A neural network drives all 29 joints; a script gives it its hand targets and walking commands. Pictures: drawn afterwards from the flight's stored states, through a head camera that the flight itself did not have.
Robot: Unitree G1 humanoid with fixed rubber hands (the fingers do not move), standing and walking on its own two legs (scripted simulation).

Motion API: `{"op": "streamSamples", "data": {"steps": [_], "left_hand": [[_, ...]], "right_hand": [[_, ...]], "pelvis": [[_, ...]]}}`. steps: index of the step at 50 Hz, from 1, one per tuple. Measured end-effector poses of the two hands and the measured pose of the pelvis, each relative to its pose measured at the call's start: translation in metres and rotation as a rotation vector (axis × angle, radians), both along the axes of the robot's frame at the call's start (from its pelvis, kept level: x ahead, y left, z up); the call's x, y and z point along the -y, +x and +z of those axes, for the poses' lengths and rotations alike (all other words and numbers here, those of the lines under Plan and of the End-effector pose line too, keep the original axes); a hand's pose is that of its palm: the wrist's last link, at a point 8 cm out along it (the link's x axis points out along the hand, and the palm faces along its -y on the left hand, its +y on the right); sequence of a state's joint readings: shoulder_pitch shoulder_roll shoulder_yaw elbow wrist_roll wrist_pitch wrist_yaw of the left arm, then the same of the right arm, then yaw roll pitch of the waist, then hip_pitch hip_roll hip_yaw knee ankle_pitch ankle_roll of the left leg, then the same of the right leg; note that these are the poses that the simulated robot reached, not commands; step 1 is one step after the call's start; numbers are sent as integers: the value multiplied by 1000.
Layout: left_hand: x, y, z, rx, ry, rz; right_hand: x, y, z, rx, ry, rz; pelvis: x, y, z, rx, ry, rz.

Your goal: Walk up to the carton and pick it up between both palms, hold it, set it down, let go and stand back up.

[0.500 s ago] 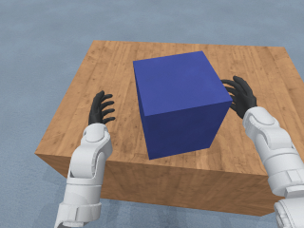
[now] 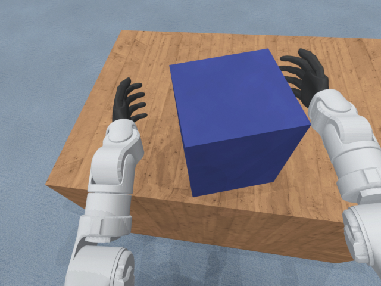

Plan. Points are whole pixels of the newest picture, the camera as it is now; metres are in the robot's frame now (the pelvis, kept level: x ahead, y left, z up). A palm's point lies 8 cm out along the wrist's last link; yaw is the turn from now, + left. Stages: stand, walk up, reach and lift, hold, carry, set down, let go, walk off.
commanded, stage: reach and lift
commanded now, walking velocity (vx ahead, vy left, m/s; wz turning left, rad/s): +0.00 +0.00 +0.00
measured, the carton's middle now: (226, 129) +0.47 +0.01 +0.01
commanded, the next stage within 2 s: none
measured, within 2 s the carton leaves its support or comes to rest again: neither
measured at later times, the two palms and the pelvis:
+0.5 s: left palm (138, 141) +0.42 +0.21 +0.01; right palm (302, 117) +0.51 -0.16 +0.02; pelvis +0.00 +0.00 -0.01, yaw +0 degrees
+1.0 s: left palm (160, 158) +0.41 +0.17 -0.06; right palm (282, 135) +0.50 -0.14 -0.05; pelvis +0.00 +0.00 -0.02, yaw +1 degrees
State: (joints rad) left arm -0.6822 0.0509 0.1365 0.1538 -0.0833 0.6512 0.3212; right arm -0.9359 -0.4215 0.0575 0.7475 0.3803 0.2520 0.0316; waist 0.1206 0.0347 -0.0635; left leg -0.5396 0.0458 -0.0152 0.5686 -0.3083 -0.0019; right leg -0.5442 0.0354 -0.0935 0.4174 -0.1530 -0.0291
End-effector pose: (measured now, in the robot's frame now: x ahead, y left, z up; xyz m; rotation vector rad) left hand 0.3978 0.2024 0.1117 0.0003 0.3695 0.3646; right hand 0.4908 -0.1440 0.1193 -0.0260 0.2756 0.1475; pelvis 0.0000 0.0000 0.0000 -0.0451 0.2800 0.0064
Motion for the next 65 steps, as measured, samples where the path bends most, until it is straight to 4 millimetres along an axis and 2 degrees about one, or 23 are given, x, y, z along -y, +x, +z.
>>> {"op": "streamSamples", "data": {"steps": [5,16,23,27,34,39,49,56,65], "left_hand": [[0,7,-8,-1,-6,-9],[-1,17,-49,3,-19,-16],[-2,17,-91,-10,-14,-20],[-2,18,-106,19,3,-25],[2,17,-134,33,19,-67],[13,14,-152,34,-10,-80],[36,13,-167,50,-43,-108],[37,8,-168,60,-68,-55],[31,-8,-170,75,-97,45]], "right_hand": [[0,6,-7,-16,2,-1],[9,14,-48,-21,-25,-16],[15,16,-87,-12,-57,-13],[14,16,-108,6,-66,4],[7,12,-140,21,-83,45],[-3,9,-160,18,-79,68],[-9,10,-169,66,-88,71],[-13,7,-168,72,-97,71],[-26,-11,-170,66,-79,47]], "pelvis": [[0,2,-1,-26,0,-1],[1,0,-4,-120,2,-5],[4,-2,-9,-203,7,-6],[5,-3,-13,-257,11,-6],[6,-4,-17,-322,15,-5],[5,-5,-19,-352,18,-2],[4,-4,-22,-385,20,1],[5,-3,-22,-389,20,2],[6,-4,-22,-380,21,3]]}}
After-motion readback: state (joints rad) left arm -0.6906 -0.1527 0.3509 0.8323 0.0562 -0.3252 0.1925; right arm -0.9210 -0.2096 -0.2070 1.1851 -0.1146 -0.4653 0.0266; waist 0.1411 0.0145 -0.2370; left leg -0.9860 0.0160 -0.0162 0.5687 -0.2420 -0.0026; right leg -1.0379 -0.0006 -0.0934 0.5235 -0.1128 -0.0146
